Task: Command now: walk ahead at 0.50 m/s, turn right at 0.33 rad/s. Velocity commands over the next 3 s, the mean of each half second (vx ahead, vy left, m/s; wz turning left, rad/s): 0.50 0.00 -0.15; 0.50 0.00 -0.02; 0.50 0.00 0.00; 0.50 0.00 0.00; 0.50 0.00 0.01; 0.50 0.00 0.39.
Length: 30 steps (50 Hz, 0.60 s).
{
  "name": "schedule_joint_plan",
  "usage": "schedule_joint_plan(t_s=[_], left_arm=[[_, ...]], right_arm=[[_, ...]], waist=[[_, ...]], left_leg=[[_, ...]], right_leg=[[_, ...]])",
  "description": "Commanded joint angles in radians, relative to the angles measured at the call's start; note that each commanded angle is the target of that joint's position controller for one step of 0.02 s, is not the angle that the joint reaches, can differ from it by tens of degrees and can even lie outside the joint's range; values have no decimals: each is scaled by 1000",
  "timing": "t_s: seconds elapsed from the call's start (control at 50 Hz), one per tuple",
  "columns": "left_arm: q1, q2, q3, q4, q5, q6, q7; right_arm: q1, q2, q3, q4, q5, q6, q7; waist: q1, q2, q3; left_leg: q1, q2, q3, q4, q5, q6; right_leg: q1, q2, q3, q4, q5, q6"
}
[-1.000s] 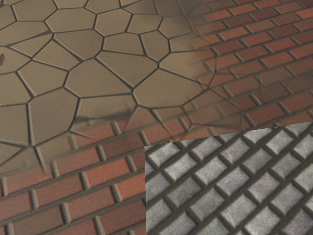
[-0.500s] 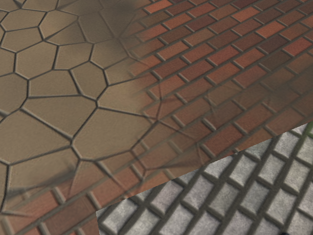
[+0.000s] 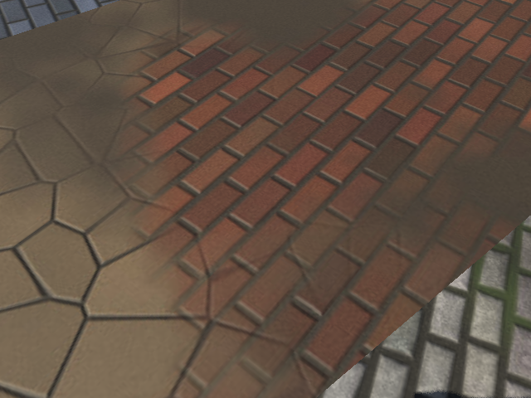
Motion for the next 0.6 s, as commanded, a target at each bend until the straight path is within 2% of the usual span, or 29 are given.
schedule_joint_plan(t_s=[0.02,0.04,0.08,0.14,0.2,0.24,0.28,0.32,0.36,0.38,0.4,0.42,0.44,0.46,0.48,0.5,0.52,0.54,0.6], left_arm=[[-103,106,25,-109,23,-25,-1],[-88,89,24,-115,15,-27,-8],[-71,61,17,-105,14,-24,-15],[-151,29,1,-130,24,-28,-18],[-239,7,-10,-143,20,-37,-27],[-296,9,-11,-153,15,-42,-34],[-346,16,-9,-169,8,-45,-42],[-376,27,-4,-186,5,-49,-50],[-345,51,6,-184,7,-53,-54],[-267,72,20,-162,14,-54,-51],[-129,115,43,-119,20,-51,-43],[62,191,66,-87,32,-46,-30],[98,268,77,-73,34,-41,-32],[106,172,55,-71,21,-39,-34],[39,139,40,-74,17,-42,-33],[-22,117,32,-79,22,-43,-35],[-69,93,25,-81,28,-44,-40],[-95,76,19,-81,35,-48,-42],[-99,89,26,-55,26,-68,-43]], right_arm=[[132,-101,-31,-10,-4,7,-1],[121,-100,-26,-5,-10,6,-3],[130,-91,-24,14,2,1,-2],[153,-141,-35,41,12,4,-6],[176,-162,-37,67,18,17,-10],[204,-171,-36,86,24,23,-10],[239,-178,-35,107,29,31,-9],[254,-187,-37,123,33,41,-10],[245,-205,-42,131,35,52,-15],[226,-210,-43,131,38,56,-18],[228,-192,-35,129,34,58,-21],[217,-142,-12,99,8,53,-24],[331,-28,23,79,8,31,-19],[279,-134,-1,94,27,15,-12],[189,-173,-14,66,45,6,-8],[141,-160,-11,60,37,5,-11],[121,-151,-14,57,20,9,-13],[138,-139,-16,61,15,19,-12],[148,-92,-9,66,12,48,-15]], waist=[[-79,69,8],[-48,125,9],[-34,150,-1],[-46,116,14],[-77,114,22],[-98,118,33],[-114,122,45],[-110,130,59],[-72,138,45],[-20,132,2],[42,110,-88],[116,1,-237],[53,-270,-347],[92,-171,-320],[80,-121,-174],[52,-47,-106],[22,-26,-52],[-12,-41,-39],[-46,-41,-16]], left_leg=[[367,300,-419,-286,-89,168],[322,286,-369,-301,-12,170],[297,261,-294,-327,92,186],[294,272,-226,-365,207,207],[292,246,-142,-377,228,183],[290,236,-106,-370,222,169],[317,255,-109,-359,215,163],[363,284,-121,-336,232,152],[399,298,-115,-279,342,132],[393,275,-82,-188,487,113],[341,228,-38,-23,573,88],[141,173,9,285,330,46],[-237,6,4,616,-335,-11],[-359,50,-104,737,-391,-5],[-411,96,-86,745,-301,5],[-378,135,-65,703,-213,2],[-339,158,-61,647,-161,-6],[-278,178,-68,615,-126,-12],[-232,184,-55,533,-69,-35]], right_leg=[[-424,-117,1,107,111,6],[-380,-139,-7,71,138,7],[-348,-152,-47,0,147,17],[-373,-173,-87,-159,224,35],[-326,-167,-117,-346,378,38],[-278,-147,-138,-444,448,38],[-254,-133,-148,-501,462,31],[-247,-124,-149,-546,420,9],[-174,-105,-162,-593,370,-22],[-50,-78,-187,-633,379,-44],[157,-72,-191,-642,395,-74],[456,-260,17,-610,435,-143],[734,-473,475,-719,251,-302],[705,-460,553,-789,109,-294],[583,-424,407,-806,149,-252],[453,-378,296,-824,249,-229],[344,-342,223,-854,343,-218],[269,-317,174,-884,401,-210],[173,-300,82,-949,492,-226]])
